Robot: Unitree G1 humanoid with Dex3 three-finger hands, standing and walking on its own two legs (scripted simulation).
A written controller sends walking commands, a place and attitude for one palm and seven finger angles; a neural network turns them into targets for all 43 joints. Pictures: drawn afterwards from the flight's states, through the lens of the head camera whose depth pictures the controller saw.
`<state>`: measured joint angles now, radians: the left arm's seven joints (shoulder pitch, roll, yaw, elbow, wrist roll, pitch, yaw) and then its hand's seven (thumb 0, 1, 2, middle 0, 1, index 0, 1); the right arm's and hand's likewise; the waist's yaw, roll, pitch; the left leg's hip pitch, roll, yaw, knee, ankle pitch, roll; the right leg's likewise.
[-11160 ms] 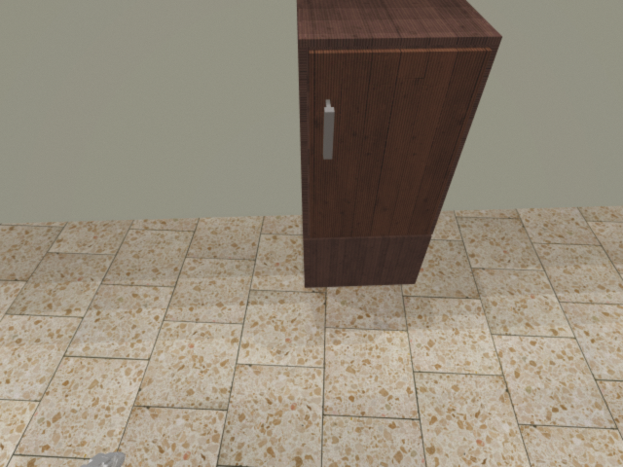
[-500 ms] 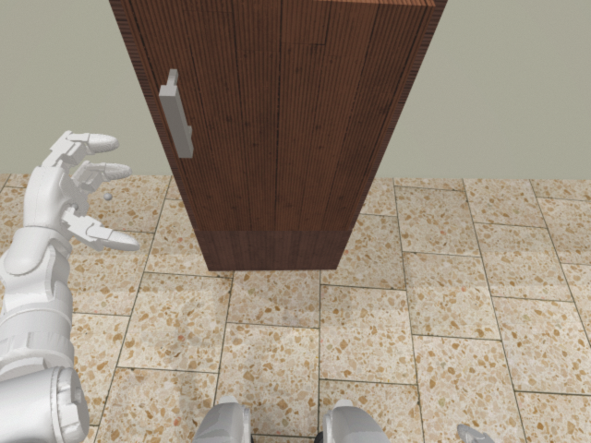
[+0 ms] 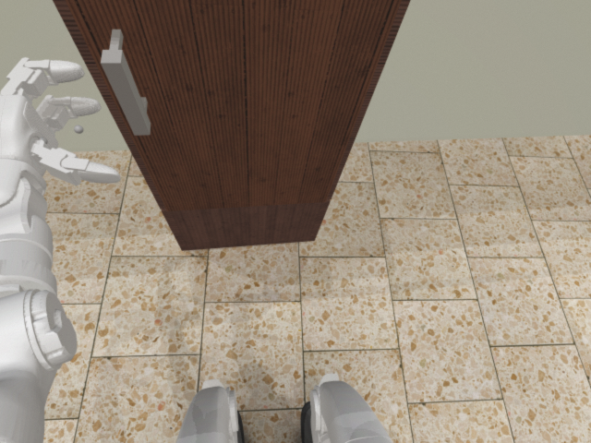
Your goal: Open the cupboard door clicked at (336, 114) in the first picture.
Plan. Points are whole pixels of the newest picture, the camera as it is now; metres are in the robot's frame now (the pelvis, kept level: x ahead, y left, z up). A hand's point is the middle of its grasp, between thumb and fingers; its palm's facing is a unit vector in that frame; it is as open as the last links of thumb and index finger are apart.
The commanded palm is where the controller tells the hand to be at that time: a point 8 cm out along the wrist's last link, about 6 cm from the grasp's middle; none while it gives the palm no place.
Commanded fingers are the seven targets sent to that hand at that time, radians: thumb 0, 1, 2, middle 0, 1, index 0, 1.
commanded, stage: move the hooked fingers beside the handle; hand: left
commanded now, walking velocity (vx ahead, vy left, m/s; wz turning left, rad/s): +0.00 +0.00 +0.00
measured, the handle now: (130, 85) +0.58 +0.19 +0.06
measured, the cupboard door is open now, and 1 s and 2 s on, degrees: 0 0 0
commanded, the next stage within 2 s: slide the fingers in behind the handle in 0.98 s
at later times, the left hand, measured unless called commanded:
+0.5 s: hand (80, 115) +0.53 +0.24 +0.06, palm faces +0.05 -1.00 -0.02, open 13.9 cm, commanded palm +0.51 +0.27 +0.06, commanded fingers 0.00 -0.50 0.30 -0.30 -1.20 -0.30 -1.20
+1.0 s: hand (84, 118) +0.52 +0.24 +0.06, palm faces +0.04 -1.00 -0.02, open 14.0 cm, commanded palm +0.50 +0.27 +0.06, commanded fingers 0.00 -0.50 0.30 -0.30 -1.20 -0.30 -1.20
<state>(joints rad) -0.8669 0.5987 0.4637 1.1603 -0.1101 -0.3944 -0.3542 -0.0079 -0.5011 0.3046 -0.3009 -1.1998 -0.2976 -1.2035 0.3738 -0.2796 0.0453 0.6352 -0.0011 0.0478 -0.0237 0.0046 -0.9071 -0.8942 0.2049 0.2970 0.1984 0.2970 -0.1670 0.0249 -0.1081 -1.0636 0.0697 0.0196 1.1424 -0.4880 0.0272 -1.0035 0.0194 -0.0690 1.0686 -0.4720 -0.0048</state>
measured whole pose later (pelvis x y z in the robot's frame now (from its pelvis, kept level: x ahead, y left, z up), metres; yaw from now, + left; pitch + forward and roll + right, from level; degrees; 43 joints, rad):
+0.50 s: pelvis +0.01 +0.00 +0.00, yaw -1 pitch +26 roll -5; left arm -0.92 0.65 0.50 1.18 -0.08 -0.38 -0.35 -0.01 -0.50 0.30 -0.30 -1.20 -0.31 -1.21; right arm 0.40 -0.27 0.06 0.62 -0.01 0.10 0.00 0.00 -0.91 -0.89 0.21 0.30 0.20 0.30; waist -0.19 0.03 -0.10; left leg -1.11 0.08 0.01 1.15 -0.50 0.03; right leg -1.04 0.03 -0.07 1.06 -0.47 0.00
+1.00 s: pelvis +0.00 +0.01 +0.00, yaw -1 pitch +25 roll -5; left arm -0.93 0.62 0.46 1.19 -0.08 -0.40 -0.32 -0.01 -0.50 0.30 -0.30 -1.20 -0.30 -1.20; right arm 0.37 -0.27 0.06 0.61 -0.01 0.10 0.00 0.00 -0.91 -0.89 0.20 0.30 0.20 0.30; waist -0.19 0.03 -0.11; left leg -1.10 0.07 0.01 1.16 -0.50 0.04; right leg -1.03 0.03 -0.07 1.07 -0.47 0.00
